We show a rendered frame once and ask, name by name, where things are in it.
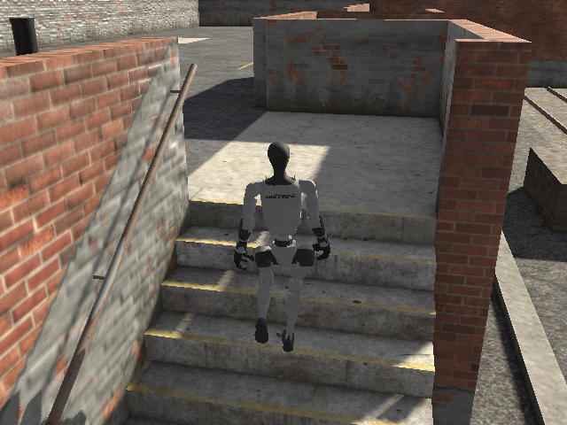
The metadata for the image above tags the robot left forearm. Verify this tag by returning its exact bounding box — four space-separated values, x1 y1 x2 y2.
235 217 252 253

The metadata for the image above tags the right robot upper arm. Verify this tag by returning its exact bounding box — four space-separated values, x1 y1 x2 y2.
299 179 321 228

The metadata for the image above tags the robot right forearm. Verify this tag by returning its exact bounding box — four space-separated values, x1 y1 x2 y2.
312 215 329 247

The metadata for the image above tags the robot left foot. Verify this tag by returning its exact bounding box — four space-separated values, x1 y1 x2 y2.
254 318 268 344

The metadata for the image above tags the robot right hand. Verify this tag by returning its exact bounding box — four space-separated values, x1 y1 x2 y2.
312 243 330 260

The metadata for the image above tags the left robot upper arm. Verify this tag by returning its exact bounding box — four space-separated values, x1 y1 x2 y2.
242 181 262 230

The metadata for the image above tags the robot left hand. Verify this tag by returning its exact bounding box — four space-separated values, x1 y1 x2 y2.
234 250 254 270

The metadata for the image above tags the robot right thigh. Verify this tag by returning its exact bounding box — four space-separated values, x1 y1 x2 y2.
288 244 315 295

